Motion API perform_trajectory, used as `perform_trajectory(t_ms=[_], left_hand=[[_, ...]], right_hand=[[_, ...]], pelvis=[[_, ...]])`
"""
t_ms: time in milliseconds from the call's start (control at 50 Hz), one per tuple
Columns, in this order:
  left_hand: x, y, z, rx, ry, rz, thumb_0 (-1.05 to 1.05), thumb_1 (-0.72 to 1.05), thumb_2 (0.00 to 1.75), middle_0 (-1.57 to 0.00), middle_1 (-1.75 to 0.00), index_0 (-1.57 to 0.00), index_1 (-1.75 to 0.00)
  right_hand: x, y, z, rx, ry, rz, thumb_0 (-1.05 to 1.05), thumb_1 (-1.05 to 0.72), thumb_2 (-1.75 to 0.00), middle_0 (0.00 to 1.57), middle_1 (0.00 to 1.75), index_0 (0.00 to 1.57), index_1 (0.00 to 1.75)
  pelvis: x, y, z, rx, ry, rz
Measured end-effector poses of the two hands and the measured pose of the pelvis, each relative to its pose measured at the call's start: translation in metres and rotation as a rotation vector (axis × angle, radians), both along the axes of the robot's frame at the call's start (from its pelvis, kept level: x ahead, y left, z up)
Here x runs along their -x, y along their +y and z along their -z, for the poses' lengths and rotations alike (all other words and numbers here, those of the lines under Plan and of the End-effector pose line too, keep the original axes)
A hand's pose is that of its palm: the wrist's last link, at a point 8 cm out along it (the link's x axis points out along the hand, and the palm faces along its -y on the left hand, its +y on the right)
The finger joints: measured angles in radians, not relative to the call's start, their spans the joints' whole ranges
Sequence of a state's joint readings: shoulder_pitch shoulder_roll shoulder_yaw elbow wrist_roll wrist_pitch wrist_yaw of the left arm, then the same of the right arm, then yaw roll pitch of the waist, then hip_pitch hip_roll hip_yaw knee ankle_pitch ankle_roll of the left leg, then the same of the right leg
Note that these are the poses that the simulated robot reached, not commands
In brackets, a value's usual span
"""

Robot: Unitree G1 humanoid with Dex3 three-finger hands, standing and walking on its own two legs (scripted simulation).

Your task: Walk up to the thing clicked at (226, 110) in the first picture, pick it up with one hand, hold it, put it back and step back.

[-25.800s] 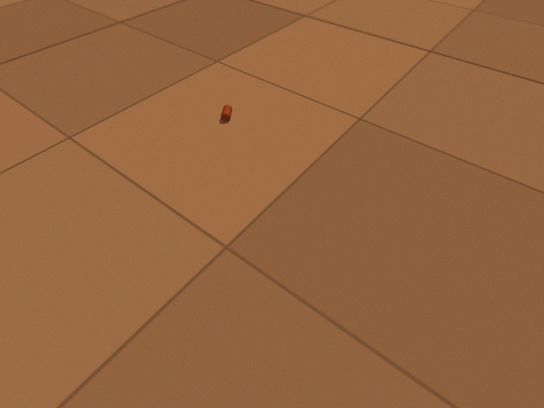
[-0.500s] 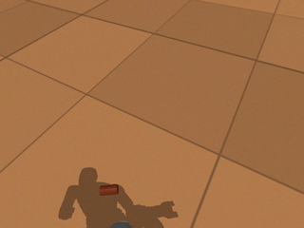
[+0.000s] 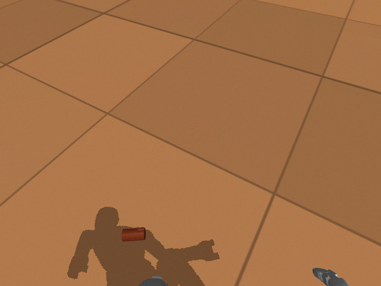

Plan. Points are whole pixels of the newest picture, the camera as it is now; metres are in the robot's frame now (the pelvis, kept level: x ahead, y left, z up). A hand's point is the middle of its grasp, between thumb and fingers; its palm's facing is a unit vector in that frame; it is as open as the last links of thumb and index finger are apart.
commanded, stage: walk up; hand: left
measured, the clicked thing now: (133, 234) +0.46 +0.30 -0.72
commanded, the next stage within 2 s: none
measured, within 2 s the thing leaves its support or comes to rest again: neither
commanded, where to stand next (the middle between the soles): +0.07 +0.01 m, yaw +3 degrees
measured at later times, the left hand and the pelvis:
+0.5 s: hand out of the picture +0.08 +0.27 -0.13, palm faces +0.02 -0.94 -0.33, open 7.4 cm; pelvis -0.01 +0.01 +0.02, yaw +2 degrees
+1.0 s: hand out of the picture +0.08 +0.27 -0.13, palm faces +0.07 -0.93 -0.36, open 7.4 cm; pelvis +0.01 +0.00 +0.02, yaw +3 degrees
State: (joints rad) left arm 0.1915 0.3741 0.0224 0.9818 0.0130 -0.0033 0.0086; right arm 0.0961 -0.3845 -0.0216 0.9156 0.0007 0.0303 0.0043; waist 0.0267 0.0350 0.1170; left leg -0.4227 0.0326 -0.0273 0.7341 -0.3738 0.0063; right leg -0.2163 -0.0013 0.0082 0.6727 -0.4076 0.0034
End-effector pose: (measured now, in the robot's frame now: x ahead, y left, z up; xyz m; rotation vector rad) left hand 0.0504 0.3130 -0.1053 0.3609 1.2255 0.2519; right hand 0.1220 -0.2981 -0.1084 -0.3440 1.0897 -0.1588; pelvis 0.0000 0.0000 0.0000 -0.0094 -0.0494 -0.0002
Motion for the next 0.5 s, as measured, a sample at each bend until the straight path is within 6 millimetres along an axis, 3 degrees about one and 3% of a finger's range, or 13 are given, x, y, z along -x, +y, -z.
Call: perform_trajectory(t_ms=[100, 320, 500], left_hand=[[0.006, 0.004, -0.008, -0.012, -0.004, -0.013, 0.00, 0.90, 0.89, -0.20, -0.30, -0.21, -0.30], [-0.017, 0.004, -0.013, 0.042, -0.074, 0.006, 0.00, 0.90, 0.89, -0.20, -0.30, -0.21, -0.30], [-0.020, 0.001, -0.007, 0.074, -0.048, -0.010, 0.00, 0.90, 0.89, -0.20, -0.30, -0.21, -0.30]], right_hand=[[0.015, 0.002, 0.006, -0.028, 0.021, 0.014, 0.01, -0.90, -0.90, 0.21, 0.30, 0.20, 0.30], [0.056, 0.017, -0.006, -0.035, 0.121, 0.026, 0.01, -0.90, -0.90, 0.21, 0.30, 0.20, 0.30], [0.060, 0.014, -0.014, -0.007, 0.158, 0.040, 0.01, -0.90, -0.90, 0.21, 0.30, 0.20, 0.30]], pelvis=[[0.005, 0.003, -0.003, -0.011, -0.014, -0.018], [0.010, 0.010, -0.017, 0.002, -0.013, -0.024], [0.006, 0.010, -0.022, 0.007, 0.010, -0.035]])
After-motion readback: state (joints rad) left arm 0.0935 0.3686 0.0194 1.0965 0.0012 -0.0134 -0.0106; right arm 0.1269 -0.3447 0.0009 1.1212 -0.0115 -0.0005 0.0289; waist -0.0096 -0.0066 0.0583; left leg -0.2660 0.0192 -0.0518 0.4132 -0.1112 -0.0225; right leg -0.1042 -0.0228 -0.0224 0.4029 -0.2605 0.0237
